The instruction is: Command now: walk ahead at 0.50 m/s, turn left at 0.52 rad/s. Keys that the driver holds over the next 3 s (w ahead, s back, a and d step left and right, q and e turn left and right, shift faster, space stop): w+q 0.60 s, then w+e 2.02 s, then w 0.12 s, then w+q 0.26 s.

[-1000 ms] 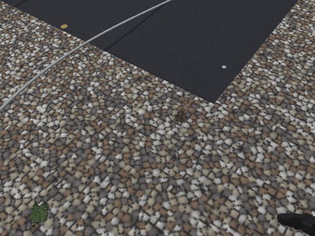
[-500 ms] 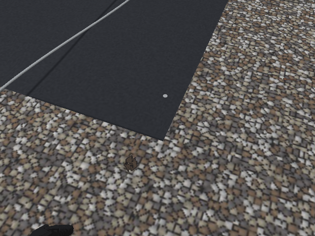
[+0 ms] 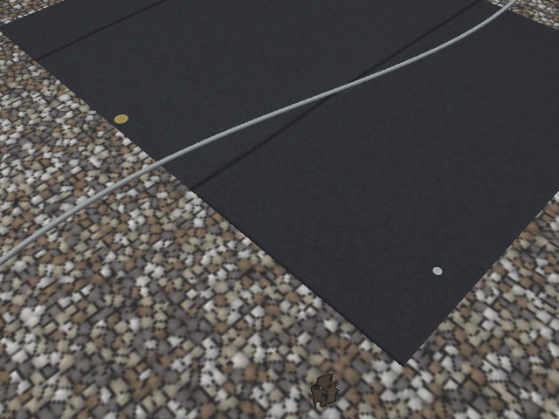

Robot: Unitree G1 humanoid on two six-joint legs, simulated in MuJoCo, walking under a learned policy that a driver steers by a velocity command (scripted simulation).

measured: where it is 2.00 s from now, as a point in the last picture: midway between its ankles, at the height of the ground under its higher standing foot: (267, 207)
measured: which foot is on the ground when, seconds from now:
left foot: up 0.00-0.12, down 0.14-0.62, up 0.64-1.00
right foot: down 0.00-0.16, up 0.18-0.60, down 0.62-1.00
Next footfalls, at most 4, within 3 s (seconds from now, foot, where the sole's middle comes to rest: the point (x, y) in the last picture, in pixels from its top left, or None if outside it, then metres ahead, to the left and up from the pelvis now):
0.14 left None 0.25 0.13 -0.78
0.62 right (310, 385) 0.57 0.00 -0.78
1.08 left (195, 332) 0.69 0.30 -0.78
1.56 right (293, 240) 1.00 0.07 -0.78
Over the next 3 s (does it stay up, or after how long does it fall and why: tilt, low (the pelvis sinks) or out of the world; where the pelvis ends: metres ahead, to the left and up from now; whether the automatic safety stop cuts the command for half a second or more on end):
stays up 1.53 -0.14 0.00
